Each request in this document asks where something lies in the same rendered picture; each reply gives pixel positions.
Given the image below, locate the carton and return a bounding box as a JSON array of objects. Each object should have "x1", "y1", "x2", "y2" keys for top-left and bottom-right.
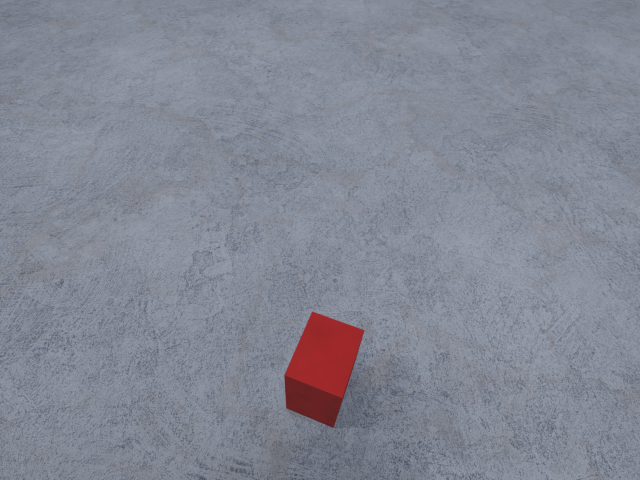
[{"x1": 284, "y1": 312, "x2": 364, "y2": 428}]

